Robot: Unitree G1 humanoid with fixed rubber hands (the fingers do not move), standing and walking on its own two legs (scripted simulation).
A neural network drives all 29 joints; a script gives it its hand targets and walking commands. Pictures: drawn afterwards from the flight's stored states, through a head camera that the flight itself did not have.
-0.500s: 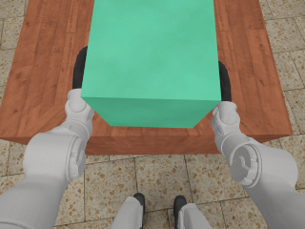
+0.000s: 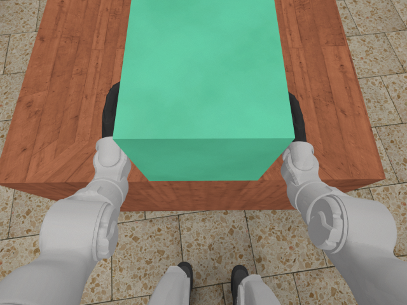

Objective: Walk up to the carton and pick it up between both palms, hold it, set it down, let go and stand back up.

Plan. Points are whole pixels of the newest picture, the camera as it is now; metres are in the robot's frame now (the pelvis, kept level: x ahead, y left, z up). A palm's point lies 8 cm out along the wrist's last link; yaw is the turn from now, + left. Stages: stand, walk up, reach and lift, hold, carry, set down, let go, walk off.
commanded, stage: reach and lift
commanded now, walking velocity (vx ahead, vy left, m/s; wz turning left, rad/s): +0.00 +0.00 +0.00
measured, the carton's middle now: (203, 98) +0.51 +0.05 -0.02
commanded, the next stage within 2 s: none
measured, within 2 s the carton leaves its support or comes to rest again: leaves its support in 0.60 s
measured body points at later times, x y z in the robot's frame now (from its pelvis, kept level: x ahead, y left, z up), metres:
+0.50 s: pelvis -0.04 +0.00 +0.00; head +0.09 +0.01 +0.43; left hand +0.37 +0.19 -0.01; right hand +0.40 -0.15 -0.01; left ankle +0.01 +0.10 -0.68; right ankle +0.01 -0.13 -0.68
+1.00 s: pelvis -0.05 +0.00 +0.00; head +0.01 +0.00 +0.45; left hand +0.37 +0.18 +0.05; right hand +0.39 -0.16 +0.05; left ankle +0.01 +0.10 -0.68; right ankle +0.01 -0.13 -0.68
